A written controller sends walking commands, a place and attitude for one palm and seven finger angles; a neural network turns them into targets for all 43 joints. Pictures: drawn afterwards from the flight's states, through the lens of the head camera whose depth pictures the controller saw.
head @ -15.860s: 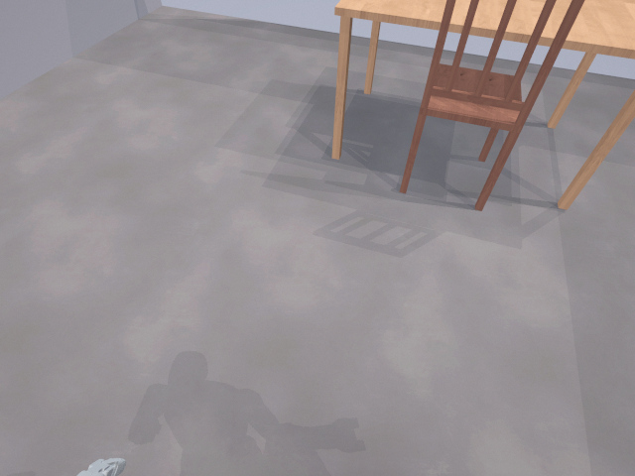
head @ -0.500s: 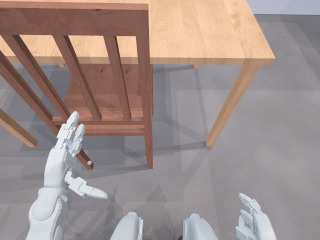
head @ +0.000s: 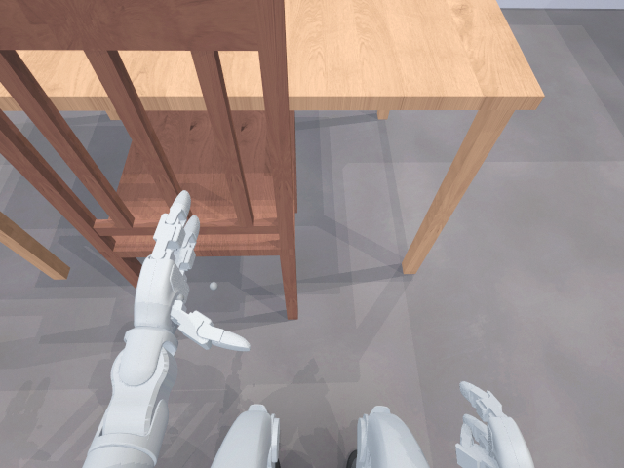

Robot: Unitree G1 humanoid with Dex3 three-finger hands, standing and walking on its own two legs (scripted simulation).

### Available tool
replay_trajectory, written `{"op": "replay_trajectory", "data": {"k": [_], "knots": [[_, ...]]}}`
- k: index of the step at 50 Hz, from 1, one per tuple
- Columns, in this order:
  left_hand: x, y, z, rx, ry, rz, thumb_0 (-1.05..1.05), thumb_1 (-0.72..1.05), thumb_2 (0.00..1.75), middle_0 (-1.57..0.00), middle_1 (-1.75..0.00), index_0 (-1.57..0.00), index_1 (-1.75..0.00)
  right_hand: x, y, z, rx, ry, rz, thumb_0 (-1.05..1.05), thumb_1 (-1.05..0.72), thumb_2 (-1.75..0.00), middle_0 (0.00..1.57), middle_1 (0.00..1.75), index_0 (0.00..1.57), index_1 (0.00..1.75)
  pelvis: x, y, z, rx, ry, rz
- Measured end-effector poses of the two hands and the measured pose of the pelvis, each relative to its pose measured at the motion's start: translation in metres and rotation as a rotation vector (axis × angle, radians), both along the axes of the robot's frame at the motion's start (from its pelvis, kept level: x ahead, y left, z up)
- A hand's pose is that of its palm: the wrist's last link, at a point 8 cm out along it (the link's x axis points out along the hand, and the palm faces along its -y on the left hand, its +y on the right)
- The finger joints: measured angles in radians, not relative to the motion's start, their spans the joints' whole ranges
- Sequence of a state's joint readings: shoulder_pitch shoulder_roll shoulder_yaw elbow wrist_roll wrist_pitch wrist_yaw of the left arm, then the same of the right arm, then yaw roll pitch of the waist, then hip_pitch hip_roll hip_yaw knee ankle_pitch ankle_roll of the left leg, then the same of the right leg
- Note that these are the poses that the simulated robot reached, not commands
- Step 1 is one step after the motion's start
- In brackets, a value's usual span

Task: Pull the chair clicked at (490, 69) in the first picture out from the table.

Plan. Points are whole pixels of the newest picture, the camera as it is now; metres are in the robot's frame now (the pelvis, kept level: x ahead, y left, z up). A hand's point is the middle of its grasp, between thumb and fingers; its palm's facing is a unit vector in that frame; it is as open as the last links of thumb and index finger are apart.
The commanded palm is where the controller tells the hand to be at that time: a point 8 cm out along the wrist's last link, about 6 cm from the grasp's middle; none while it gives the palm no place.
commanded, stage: aim the fingers beside a spindle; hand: left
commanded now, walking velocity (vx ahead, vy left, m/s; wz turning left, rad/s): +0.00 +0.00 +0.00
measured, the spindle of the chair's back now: (154, 157) +0.51 +0.25 +0.04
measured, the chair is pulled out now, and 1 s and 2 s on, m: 0.00 0.00 0.00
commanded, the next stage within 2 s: push the fingers through the gap in 0.98 s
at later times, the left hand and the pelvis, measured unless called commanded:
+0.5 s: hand (245, 262) +0.37 +0.10 +0.01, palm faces -0.01 -1.00 -0.03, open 16.9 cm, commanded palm +0.34 +0.16 +0.02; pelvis -0.01 +0.00 -0.01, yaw +0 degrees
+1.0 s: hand (244, 261) +0.37 +0.10 +0.02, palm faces +0.00 -1.00 -0.03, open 16.9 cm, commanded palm +0.34 +0.16 +0.02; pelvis +0.00 -0.01 -0.01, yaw +0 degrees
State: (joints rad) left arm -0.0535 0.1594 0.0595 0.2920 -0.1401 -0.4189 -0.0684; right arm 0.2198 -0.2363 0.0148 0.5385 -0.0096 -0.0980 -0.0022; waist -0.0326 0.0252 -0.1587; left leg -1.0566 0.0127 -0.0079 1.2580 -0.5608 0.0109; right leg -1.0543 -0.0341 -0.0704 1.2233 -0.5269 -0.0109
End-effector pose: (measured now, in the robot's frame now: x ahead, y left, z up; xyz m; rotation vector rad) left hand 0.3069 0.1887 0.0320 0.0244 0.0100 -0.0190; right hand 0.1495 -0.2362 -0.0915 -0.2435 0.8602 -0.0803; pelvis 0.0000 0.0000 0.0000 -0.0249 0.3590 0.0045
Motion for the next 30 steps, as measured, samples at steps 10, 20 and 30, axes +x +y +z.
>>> {"op": "replay_trajectory", "data": {"k": [10, 20, 30], "knots": [[0.019, -0.017, -0.006, 0.001, -0.016, -0.007, -0.01, -0.50, 0.30, -0.06, -0.09, -0.07, -0.08, -0.008, -0.002, -0.011, 0.007, 0.046, -0.011, 0.01, -0.90, -0.90, 0.20, 0.30, 0.20, 0.30, -0.002, -0.001, -0.006, 0.004, 0.017, -0.004], [0.035, -0.028, -0.014, 0.001, -0.021, 0.004, -0.01, -0.50, 0.30, -0.06, -0.09, -0.07, -0.08, -0.022, -0.007, -0.020, 0.007, 0.098, -0.031, 0.01, -0.90, -0.90, 0.20, 0.30, 0.20, 0.30, -0.004, -0.004, -0.010, 0.008, 0.033, -0.007], [0.039, -0.029, -0.017, 0.009, -0.017, 0.018, -0.01, -0.50, 0.30, -0.06, -0.09, -0.07, -0.08, -0.033, -0.011, -0.025, 0.013, 0.138, -0.056, 0.01, -0.90, -0.90, 0.20, 0.30, 0.20, 0.30, -0.005, -0.005, -0.010, 0.013, 0.038, -0.014]]}}
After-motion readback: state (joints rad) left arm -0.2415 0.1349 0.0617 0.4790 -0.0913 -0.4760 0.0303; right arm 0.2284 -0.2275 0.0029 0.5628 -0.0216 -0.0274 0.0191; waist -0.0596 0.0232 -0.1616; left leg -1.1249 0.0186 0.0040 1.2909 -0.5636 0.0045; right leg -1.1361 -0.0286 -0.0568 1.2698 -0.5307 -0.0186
